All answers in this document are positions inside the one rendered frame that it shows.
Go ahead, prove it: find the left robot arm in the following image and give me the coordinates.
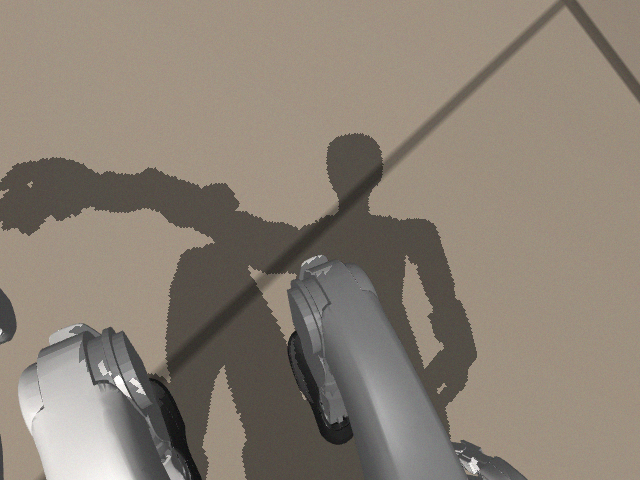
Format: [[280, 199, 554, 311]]
[[0, 288, 17, 480]]

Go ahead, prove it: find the right robot foot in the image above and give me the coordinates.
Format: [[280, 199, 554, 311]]
[[287, 331, 353, 445]]

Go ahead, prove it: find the left robot foot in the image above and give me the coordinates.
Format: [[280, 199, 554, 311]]
[[149, 378, 202, 480]]

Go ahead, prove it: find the right robot hand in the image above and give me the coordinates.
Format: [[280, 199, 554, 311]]
[[451, 440, 528, 480]]

